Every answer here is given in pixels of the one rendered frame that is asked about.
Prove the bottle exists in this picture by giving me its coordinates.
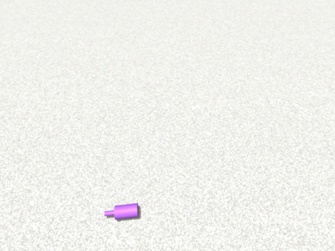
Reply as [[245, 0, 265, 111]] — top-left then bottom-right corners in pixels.
[[104, 203, 139, 220]]

